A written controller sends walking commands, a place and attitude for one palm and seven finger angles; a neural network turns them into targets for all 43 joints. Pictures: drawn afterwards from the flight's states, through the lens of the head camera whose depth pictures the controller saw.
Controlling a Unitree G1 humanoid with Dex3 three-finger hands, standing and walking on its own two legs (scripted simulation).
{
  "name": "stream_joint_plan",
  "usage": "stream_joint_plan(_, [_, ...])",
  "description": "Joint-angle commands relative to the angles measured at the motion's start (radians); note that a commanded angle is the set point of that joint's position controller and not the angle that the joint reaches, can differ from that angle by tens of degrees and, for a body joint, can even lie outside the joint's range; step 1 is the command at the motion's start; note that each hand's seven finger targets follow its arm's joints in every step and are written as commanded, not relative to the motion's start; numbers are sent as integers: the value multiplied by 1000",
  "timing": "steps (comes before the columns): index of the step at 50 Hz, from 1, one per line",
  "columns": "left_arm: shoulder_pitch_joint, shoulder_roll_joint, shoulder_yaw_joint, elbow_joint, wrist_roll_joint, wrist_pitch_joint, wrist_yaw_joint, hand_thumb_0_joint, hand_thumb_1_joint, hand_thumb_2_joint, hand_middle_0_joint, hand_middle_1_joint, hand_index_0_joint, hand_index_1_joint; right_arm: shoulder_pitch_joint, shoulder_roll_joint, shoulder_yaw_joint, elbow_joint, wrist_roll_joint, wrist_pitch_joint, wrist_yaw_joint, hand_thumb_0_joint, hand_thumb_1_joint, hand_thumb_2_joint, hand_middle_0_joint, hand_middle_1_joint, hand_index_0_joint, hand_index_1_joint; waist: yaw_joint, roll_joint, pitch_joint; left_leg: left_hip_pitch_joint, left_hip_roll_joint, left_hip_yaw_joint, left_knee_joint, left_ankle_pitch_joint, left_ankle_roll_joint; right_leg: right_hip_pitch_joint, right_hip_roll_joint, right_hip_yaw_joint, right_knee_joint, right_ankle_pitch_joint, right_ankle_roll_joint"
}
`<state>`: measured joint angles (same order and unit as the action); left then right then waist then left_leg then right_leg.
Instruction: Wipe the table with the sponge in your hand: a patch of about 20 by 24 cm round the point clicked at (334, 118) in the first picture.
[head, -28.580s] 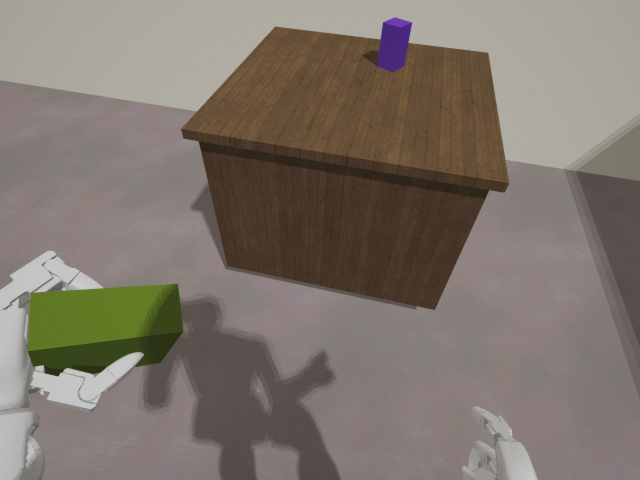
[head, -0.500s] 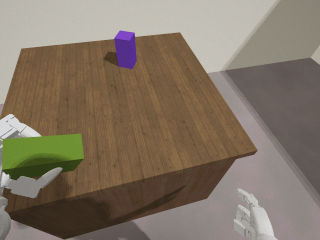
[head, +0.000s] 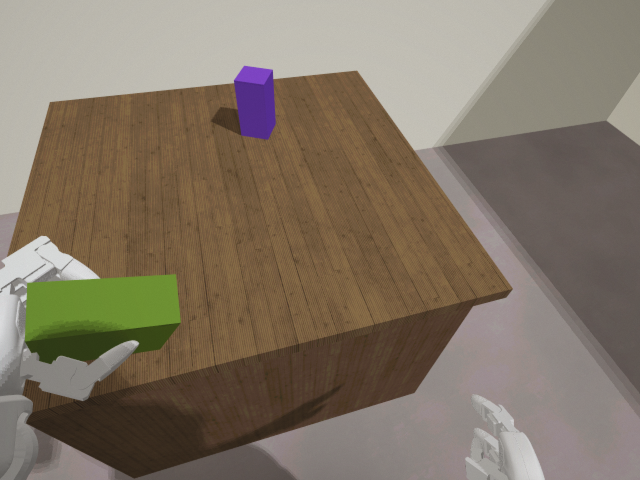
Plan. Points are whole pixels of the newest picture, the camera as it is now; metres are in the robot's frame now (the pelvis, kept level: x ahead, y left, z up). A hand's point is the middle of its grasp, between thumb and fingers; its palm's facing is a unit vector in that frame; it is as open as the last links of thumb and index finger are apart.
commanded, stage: look again from close up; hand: left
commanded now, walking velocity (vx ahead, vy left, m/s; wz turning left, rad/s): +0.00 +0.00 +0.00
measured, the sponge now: (126, 320) +0.23 +0.22 +0.13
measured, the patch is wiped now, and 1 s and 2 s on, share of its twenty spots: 0.00 0.00 0.00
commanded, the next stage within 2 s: turn the palm down, sponge in hand in 0.32 s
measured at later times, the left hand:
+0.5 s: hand (73, 269) +0.25 +0.26 +0.18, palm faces +0.37 -0.78 -0.50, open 9.2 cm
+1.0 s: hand (105, 316) +0.23 +0.24 +0.13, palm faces +0.33 -0.60 -0.72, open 9.2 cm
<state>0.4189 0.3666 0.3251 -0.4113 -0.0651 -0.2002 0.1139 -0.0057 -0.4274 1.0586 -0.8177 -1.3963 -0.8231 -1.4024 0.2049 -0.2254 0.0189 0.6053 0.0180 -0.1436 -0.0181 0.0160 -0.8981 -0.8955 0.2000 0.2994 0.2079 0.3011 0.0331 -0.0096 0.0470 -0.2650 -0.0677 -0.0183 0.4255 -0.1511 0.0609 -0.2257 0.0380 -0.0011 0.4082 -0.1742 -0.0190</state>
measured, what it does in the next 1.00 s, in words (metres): stands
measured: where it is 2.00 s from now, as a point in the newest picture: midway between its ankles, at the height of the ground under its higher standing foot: outside the picture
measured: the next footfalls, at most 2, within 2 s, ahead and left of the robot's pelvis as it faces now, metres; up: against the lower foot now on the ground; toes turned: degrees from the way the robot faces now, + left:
none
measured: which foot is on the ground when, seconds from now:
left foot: down 0.00-1.00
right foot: down 0.00-1.00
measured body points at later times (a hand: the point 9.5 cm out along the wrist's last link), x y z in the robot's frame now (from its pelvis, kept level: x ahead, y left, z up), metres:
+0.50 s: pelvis +0.00 -0.01 +0.00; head +0.02 +0.00 +0.45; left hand +0.22 +0.30 +0.21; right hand +0.19 -0.22 -0.08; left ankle +0.05 +0.07 -0.74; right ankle +0.03 -0.11 -0.74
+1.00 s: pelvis +0.01 -0.05 -0.02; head +0.00 -0.08 +0.43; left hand +0.21 +0.27 +0.17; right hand +0.22 -0.26 -0.10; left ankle +0.05 +0.07 -0.74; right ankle +0.03 -0.11 -0.74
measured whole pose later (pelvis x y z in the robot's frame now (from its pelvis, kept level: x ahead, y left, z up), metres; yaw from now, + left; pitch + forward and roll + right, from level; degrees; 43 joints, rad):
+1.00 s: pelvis +0.01 -0.05 -0.02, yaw +1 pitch -2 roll +1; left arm 0.29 0.51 0.28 -0.31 0.19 0.11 0.05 -0.01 -0.43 1.06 -0.82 -1.40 -0.82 -1.40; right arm 0.13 -0.25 0.05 0.64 -0.01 -0.06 -0.10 0.02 -0.90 -0.90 0.20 0.30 0.21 0.30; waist 0.07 0.07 -0.01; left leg -0.32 -0.04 -0.05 0.61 -0.26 0.01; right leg -0.29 0.07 -0.04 0.61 -0.30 -0.08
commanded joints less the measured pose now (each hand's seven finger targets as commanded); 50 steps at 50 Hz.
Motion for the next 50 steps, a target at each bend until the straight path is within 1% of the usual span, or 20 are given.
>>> stream_joint_plan(1, [-91, 209, 144, -260, 0, -69, 15, 0, 100, 1300, -1200, -1600, -1200, -1600, -115, -139, -50, -171, 5, -52, -14, 0, -900, -900, 200, 300, 200, 300, -2, 84, -160, 42, 148, -139, -118, -133, -36, 64, -98, 94, -62, -2, -10])
stream_joint_plan(2, [-88, 174, 118, -266, 0, -72, 12, 0, 100, 1300, -1200, -1600, -1200, -1600, -108, -130, -45, -173, 3, -51, -15, 0, -900, -900, 200, 300, 200, 300, -3, 94, -161, 39, 151, -137, -121, -120, -38, 73, -96, 81, -54, 12, -9])
stream_joint_plan(6, [-62, 205, 146, -273, 4, -66, 9, 0, 100, 1300, -1200, -1600, -1200, -1600, -111, -136, -45, -178, 2, -47, -20, 0, -900, -900, 200, 300, 200, 300, -3, 105, -163, 60, 155, -138, -123, -79, -46, 70, -94, 85, -50, 34, -10])
stream_joint_plan(15, [-57, 159, 107, -222, -1, -47, -7, 0, 100, 1300, -1200, -1600, -1200, -1600, -103, -126, -37, -189, -1, -27, -29, 0, -900, -900, 200, 300, 200, 300, -11, 39, -136, 78, 152, -111, -110, -61, -41, 43, -99, 101, -98, 36, -8])
stream_joint_plan(20, [-84, 155, 93, -239, 2, -40, -7, 0, 100, 1300, -1200, -1600, -1200, -1600, -112, -124, -32, -192, -2, -23, -31, 0, -900, -900, 200, 300, 200, 300, -10, 61, -139, 91, 152, -110, -112, -56, -39, 46, -98, 104, -105, 38, -10])
stream_joint_plan(21, [-1084, 1010, 372, -704, 76, -222, 13, 0, 100, 1300, -1200, -1600, -1200, -1600, 75, -212, 168, -341, 100, 7, -107, 0, -900, -900, 200, 300, 200, 300, -82, 382, -89, -259, 126, -115, -91, -276, 37, 238, 8, 84, 29, -38, 80])
stream_joint_plan(22, [-744, 526, 362, -131, 187, 13, -10, 0, 100, 1300, -1200, -1600, -1200, -1600, -115, -97, -37, -125, -59, -29, -97, 0, -900, -900, 200, 300, 200, 300, 43, 230, -311, 103, 94, -29, -5, 67, -34, 97, -35, 21, 79, -21, -22])
stream_joint_plan(23, [-446, 333, 164, 35, 66, 115, -29, 0, 100, 1300, -1200, -1600, -1200, -1600, -67, -178, -51, -133, -41, -31, -34, 0, -900, -900, 200, 300, 200, 300, 0, 154, -285, 210, 102, -59, -19, 220, -108, -39, -1, -65, 56, 20, -36])
stream_joint_plan(24, [-423, 203, 129, -137, 12, 145, -70, 0, 100, 1300, -1200, -1600, -1200, -1600, -98, -184, -49, -147, -34, -42, -25, 0, -900, -900, 200, 300, 200, 300, 25, 109, -377, 307, 102, -48, -2, 258, -105, -34, 4, -65, 51, 67, -23])
stream_joint_plan(25, [-275, 264, 171, -95, -31, 211, -93, 0, 100, 1300, -1200, -1600, -1200, -1600, -116, -193, -51, -129, -13, -40, -35, 0, -900, -900, 200, 300, 200, 300, 60, 123, -347, 286, 95, -30, -6, 218, -90, -6, -3, -63, 45, 70, -20])
stream_joint_plan(26, [-131, 144, 74, -19, -44, 277, -119, 0, 100, 1300, -1200, -1600, -1200, -1600, -161, -164, -19, -140, 14, -35, -19, 0, -900, -900, 200, 300, 200, 300, 59, 114, -234, 225, 95, -25, -23, 135, -94, -28, 7, -74, 38, 48, -20])
stream_joint_plan(29, [-148, 218, 32, -113, 58, 331, -136, 0, 100, 1300, -1200, -1600, -1200, -1600, -200, -172, -10, -153, 16, -10, -8, 0, -900, -900, 200, 300, 200, 300, 33, 65, -76, 80, 87, -36, -60, -70, -57, -56, 0, -76, 42, -8, -15])
stream_joint_plan(31, [-149, 317, 117, -225, 96, 302, -109, 0, 100, 1300, -1200, -1600, -1200, -1600, -223, -163, -5, -176, 12, 0, -11, 0, -900, -900, 200, 300, 200, 300, 40, 56, -112, 73, 75, -20, -45, -101, -39, -44, 9, -60, 43, -41, -15])
stream_joint_plan(33, [-168, 321, 155, -248, 110, 237, -75, 0, 100, 1300, -1200, -1600, -1200, -1600, -229, -154, -10, -179, -13, 4, -23, 0, -900, -900, 200, 300, 200, 300, 23, -6, -136, 53, 70, -28, -15, -125, -35, -77, 9, -61, 64, -95, -4])
stream_joint_plan(35, [-177, 357, 210, -301, 120, 149, -24, 0, 100, 1300, -1200, -1600, -1200, -1600, -229, -145, -22, -168, -33, -3, -35, 0, -900, -900, 200, 300, 200, 300, 28, 36, -190, 62, 66, -27, 19, -143, -30, -92, 8, -49, 78, -126, -1])
stream_joint_plan(36, [-223, 427, 250, -346, 137, 119, 6, 0, 100, 1300, -1200, -1600, -1200, -1600, -226, -142, -17, -159, -30, -5, -38, 0, -900, -900, 200, 300, 200, 300, 33, 107, -186, 56, 64, -24, 24, -167, -34, -106, 11, -36, 80, -145, -5])
stream_joint_plan(38, [-223, 361, 198, -250, 175, 96, 46, 0, 100, 1300, -1200, -1600, -1200, -1600, -206, -130, -21, -138, -42, -8, -39, 0, -900, -900, 200, 300, 200, 300, 12, 130, -161, 35, 60, -37, 49, -188, -34, -138, 3, -32, 93, -163, -8])
stream_joint_plan(41, [-287, 377, 152, -182, 215, 137, 48, 0, 100, 1300, -1200, -1600, -1200, -1600, -197, -142, -21, -124, -34, 4, -53, 0, -900, -900, 200, 300, 200, 300, -4, 152, -148, 13, 51, -25, 71, -207, -23, -152, -12, 0, 73, -182, -6])
stream_joint_plan(45, [-293, 362, 55, -120, 249, 243, -17, 0, 100, 1300, -1200, -1600, -1200, -1600, -214, -150, -15, -143, -27, 26, -85, 0, -900, -900, 200, 300, 200, 300, 7, 112, -145, 12, 43, -5, 85, -152, -12, -117, -35, 32, 31, -190, -4])
stream_joint_plan(50, [-255, 423, 106, -132, 280, 258, -75, 0, 100, 1300, -1200, -1600, -1200, -1600, -221, -142, -19, -159, -23, 36, -106, 0, -900, -900, 200, 300, 200, 300, 36, 8, -168, 12, 46, 7, 124, -48, -9, -62, -51, 94, 4, -140, 6])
